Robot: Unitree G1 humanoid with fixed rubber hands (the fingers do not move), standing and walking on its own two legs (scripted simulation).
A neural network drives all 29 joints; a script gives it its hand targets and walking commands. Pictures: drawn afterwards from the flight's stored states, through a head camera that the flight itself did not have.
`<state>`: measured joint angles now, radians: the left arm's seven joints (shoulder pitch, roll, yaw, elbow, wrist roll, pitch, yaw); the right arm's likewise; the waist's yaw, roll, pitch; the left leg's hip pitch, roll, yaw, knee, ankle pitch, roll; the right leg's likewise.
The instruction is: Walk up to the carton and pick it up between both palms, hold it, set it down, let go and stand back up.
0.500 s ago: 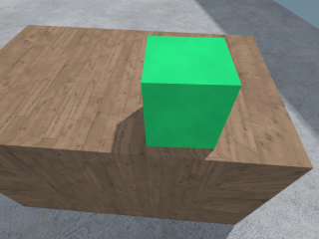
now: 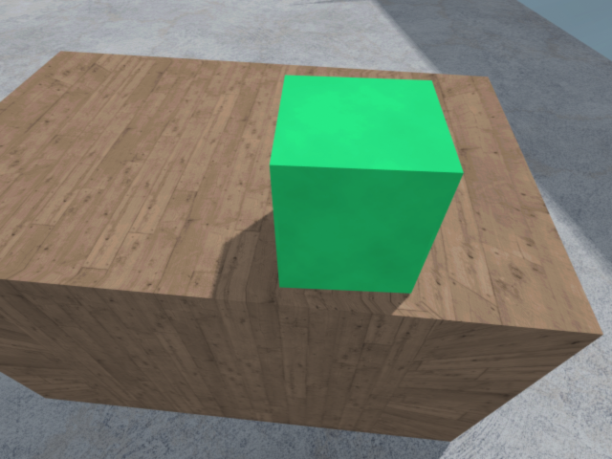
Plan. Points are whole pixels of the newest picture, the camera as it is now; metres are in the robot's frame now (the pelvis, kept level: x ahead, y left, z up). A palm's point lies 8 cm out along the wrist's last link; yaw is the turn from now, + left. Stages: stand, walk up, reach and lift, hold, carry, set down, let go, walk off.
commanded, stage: stand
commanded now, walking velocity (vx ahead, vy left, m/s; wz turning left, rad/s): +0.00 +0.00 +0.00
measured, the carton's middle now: (351, 189) +0.47 -0.05 +0.08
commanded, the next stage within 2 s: none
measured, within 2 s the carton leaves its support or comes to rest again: neither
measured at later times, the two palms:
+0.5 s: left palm out of the picture -0.04 +0.20 -0.15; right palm out of the picture -0.03 -0.20 -0.15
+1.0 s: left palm out of the picture -0.04 +0.20 -0.15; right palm out of the picture -0.02 -0.21 -0.15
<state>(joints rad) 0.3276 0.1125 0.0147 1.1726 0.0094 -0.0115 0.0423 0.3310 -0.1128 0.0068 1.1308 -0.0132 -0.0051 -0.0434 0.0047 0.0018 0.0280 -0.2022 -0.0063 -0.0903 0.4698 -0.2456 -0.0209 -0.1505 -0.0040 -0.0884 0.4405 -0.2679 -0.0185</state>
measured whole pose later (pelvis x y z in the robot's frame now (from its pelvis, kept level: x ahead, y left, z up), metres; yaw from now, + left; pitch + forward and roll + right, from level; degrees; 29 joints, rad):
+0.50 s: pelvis +0.00 +0.00 +0.00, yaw +1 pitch -1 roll +0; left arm 0.34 0.10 0.01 1.16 0.01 -0.01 0.05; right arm 0.33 -0.10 0.01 1.16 -0.01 0.01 -0.05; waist 0.00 0.01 0.04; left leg -0.20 -0.01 -0.10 0.46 -0.24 -0.03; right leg -0.14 -0.01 -0.10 0.44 -0.27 -0.02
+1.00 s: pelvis +0.01 -0.01 +0.00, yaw +1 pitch -1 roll +0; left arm 0.33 0.11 0.02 1.16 0.01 -0.01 0.05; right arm 0.31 -0.12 0.01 1.15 -0.01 0.00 -0.05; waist 0.01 0.01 0.04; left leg -0.19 -0.01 -0.10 0.46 -0.26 -0.03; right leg -0.14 -0.01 -0.09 0.45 -0.29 -0.03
